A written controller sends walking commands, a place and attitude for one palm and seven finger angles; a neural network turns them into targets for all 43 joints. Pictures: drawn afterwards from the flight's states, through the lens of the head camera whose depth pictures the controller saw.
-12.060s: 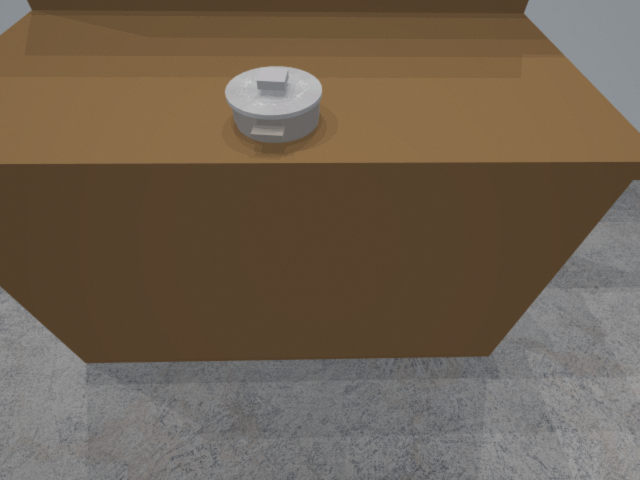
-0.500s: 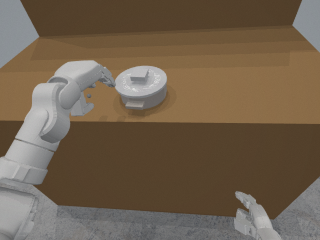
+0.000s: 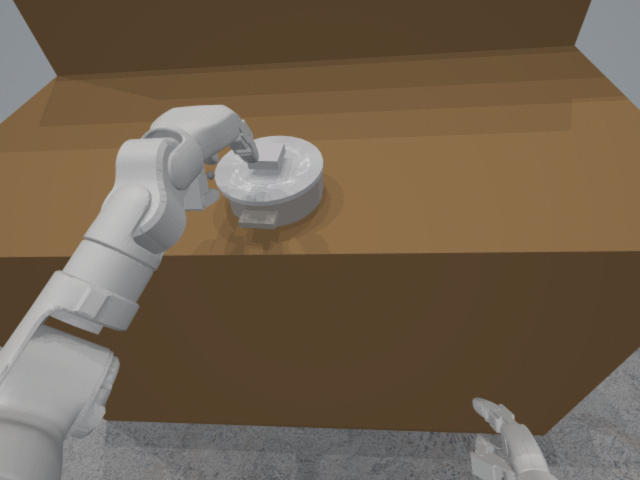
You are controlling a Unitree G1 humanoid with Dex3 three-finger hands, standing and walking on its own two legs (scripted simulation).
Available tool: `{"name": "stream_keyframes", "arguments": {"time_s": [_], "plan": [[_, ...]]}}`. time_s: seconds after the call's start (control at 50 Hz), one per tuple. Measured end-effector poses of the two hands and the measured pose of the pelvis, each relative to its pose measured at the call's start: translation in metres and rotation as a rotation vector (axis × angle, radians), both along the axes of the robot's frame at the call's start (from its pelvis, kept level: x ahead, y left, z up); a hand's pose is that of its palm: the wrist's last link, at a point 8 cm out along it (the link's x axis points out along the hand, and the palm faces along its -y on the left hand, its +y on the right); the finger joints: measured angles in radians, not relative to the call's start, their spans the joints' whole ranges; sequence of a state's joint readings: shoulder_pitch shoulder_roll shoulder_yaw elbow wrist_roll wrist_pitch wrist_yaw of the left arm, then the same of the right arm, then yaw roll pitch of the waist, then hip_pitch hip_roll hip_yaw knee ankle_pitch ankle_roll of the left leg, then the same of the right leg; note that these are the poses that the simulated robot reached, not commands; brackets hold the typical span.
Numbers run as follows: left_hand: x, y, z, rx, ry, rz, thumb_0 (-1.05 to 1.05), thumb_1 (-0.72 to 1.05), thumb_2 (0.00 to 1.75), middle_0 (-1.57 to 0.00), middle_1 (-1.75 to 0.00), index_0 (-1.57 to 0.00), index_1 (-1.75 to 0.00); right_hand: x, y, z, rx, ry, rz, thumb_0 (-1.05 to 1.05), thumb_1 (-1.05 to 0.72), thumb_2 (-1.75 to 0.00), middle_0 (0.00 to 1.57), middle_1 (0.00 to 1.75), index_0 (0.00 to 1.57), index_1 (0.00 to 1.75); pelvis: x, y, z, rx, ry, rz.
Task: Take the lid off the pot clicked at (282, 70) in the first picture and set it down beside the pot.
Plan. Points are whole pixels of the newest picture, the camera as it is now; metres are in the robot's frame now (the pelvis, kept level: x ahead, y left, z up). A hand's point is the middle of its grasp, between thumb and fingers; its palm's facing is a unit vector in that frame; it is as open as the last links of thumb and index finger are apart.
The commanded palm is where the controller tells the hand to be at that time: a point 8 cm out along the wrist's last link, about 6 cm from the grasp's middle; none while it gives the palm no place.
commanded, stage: move the open hand above the knob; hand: left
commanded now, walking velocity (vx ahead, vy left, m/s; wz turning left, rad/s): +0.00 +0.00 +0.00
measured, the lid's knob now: (266, 156) +0.52 +0.13 +0.15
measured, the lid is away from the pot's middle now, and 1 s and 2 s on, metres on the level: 0.00 0.00 0.00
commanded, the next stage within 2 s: lower the open fingers around the knob in 1.36 s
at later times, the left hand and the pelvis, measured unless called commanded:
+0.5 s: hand (250, 130) +0.48 +0.13 +0.22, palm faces -0.25 -0.04 -0.97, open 10.0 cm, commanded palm +0.48 +0.13 +0.28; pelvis +0.02 +0.00 +0.00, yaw -1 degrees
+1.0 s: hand (258, 120) +0.50 +0.12 +0.22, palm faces -0.22 -0.06 -0.97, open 10.0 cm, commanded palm +0.48 +0.13 +0.28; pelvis +0.03 +0.00 +0.00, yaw -2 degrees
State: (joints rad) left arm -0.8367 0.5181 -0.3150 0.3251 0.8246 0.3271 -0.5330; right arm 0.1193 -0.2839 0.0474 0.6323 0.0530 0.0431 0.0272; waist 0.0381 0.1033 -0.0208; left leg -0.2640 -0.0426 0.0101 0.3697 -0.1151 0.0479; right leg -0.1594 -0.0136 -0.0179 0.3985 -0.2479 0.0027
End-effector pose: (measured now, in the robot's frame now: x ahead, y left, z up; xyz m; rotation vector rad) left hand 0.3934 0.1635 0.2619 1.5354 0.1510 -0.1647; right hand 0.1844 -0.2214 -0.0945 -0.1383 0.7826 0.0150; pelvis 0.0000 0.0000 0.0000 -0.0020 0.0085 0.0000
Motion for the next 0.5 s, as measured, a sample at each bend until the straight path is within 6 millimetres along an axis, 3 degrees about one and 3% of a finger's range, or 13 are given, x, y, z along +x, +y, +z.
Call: {"name": "stream_keyframes", "arguments": {"time_s": [0.14, 0.5], "plan": [[0.023, -0.013, 0.013, -0.018, -0.013, 0.004, 0.00, -0.36, 1.64, -0.88, -0.09, -0.88, -0.09, -0.011, -0.004, -0.005, -0.008, 0.032, -0.024, 0.01, -0.90, -0.90, 0.20, 0.30, 0.20, 0.30, 0.003, 0.000, 0.001, 0.003, 0.013, -0.004], [0.080, -0.035, 0.013, -0.003, 0.049, 0.018, 0.00, -0.36, 1.64, -0.88, -0.09, -0.88, -0.09, -0.067, -0.033, -0.022, -0.060, 0.195, -0.140, 0.01, -0.90, -0.90, 0.20, 0.30, 0.20, 0.30, 0.015, -0.002, 0.001, 0.007, 0.057, -0.016]]}}
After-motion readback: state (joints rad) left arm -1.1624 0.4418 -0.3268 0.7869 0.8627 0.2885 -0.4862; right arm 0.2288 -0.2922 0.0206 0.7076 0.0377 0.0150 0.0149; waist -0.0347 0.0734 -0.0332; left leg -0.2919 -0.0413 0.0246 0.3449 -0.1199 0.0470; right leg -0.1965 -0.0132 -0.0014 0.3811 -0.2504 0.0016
